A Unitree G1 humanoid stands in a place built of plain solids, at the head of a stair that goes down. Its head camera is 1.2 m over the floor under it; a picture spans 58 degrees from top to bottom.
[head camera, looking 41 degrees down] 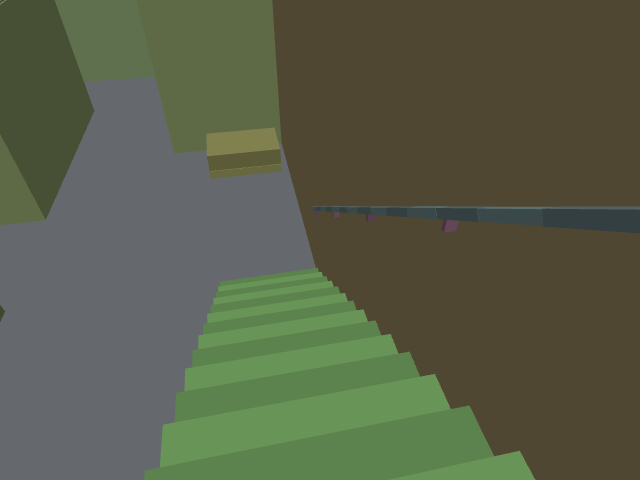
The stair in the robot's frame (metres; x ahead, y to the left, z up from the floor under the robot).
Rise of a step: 0.18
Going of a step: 0.25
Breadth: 1.20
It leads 11 degrees to the left of straight ahead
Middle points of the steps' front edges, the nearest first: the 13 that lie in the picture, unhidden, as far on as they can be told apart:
0.72 0.01 -0.37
0.97 0.06 -0.55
1.22 0.11 -0.74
1.47 0.16 -0.92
1.72 0.21 -1.11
1.97 0.26 -1.29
2.22 0.31 -1.48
2.47 0.36 -1.66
2.72 0.41 -1.85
2.97 0.46 -2.03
3.22 0.52 -2.22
3.46 0.57 -2.40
3.71 0.62 -2.59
